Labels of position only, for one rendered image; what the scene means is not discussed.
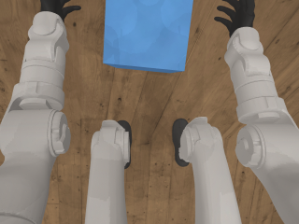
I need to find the left robot forearm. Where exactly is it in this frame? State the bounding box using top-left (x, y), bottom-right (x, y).
top-left (0, 11), bottom-right (70, 156)

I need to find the robot left thigh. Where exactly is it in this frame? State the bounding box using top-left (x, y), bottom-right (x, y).
top-left (84, 127), bottom-right (130, 224)

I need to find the right robot hand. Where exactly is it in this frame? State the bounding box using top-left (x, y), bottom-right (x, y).
top-left (214, 0), bottom-right (255, 38)

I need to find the left robot hand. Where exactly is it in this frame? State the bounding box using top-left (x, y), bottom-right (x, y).
top-left (40, 0), bottom-right (81, 22)

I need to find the carton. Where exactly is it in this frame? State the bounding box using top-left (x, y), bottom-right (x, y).
top-left (103, 0), bottom-right (193, 74)

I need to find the right robot forearm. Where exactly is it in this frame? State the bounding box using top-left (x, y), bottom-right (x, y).
top-left (224, 26), bottom-right (299, 131)

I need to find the robot right upper arm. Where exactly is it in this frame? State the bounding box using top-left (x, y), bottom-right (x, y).
top-left (235, 123), bottom-right (299, 224)

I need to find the robot left upper arm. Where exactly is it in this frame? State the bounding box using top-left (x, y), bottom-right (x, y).
top-left (0, 109), bottom-right (71, 224)

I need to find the robot right shin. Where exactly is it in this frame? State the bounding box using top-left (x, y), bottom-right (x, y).
top-left (178, 117), bottom-right (223, 162)

